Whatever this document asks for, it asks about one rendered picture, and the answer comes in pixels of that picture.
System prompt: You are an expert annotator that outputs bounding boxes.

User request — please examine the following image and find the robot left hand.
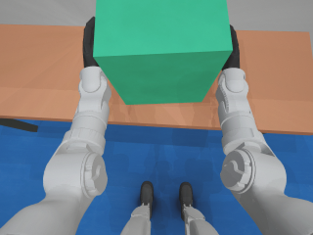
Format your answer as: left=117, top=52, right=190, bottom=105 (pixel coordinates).
left=82, top=17, right=100, bottom=68

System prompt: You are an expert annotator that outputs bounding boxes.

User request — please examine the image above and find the right robot thigh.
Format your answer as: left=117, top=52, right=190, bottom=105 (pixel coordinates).
left=185, top=219, right=219, bottom=235

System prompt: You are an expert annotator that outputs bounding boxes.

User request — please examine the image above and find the robot thigh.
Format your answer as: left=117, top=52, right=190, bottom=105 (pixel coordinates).
left=185, top=219, right=219, bottom=235
left=120, top=216, right=152, bottom=235

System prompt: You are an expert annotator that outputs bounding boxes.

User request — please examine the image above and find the right robot upper arm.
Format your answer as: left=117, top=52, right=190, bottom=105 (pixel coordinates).
left=220, top=148, right=313, bottom=235

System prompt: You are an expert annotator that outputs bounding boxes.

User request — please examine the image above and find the table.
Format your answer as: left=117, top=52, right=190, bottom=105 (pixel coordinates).
left=0, top=23, right=313, bottom=136

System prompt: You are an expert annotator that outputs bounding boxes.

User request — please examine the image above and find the left robot forearm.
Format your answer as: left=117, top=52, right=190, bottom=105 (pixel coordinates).
left=43, top=66, right=112, bottom=191

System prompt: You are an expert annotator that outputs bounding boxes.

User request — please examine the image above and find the left robot upper arm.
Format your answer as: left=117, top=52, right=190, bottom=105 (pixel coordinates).
left=0, top=151, right=108, bottom=235

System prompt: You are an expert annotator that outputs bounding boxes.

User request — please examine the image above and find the left robot thigh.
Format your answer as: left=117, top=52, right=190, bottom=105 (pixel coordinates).
left=120, top=216, right=152, bottom=235

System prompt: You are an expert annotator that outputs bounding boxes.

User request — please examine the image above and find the carton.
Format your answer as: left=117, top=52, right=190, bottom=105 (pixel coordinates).
left=93, top=0, right=233, bottom=105

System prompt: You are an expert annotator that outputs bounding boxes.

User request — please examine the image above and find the robot right hand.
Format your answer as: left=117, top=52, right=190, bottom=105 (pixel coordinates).
left=221, top=25, right=240, bottom=71

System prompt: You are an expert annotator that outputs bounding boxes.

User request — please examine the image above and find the right robot forearm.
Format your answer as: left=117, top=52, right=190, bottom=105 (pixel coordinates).
left=215, top=68, right=277, bottom=158

